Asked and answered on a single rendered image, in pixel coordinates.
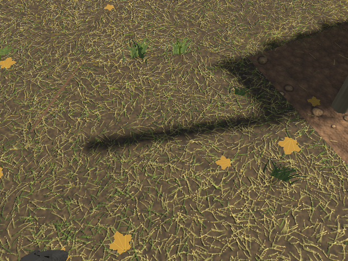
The robot left hand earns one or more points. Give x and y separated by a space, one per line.
49 255

